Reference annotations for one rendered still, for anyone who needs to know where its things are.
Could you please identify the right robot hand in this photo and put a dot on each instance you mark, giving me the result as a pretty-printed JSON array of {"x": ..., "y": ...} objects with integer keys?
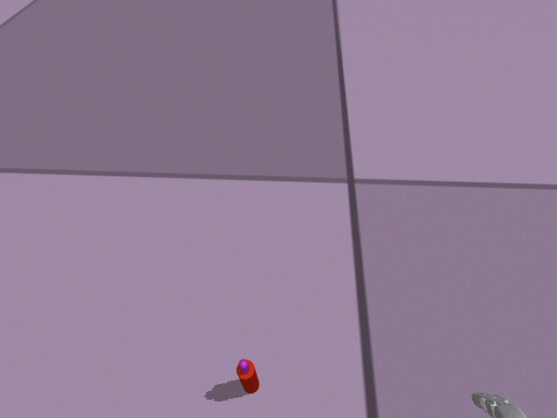
[{"x": 496, "y": 406}]

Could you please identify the bottle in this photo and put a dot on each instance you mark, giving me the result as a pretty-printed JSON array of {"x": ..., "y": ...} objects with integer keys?
[{"x": 248, "y": 376}]

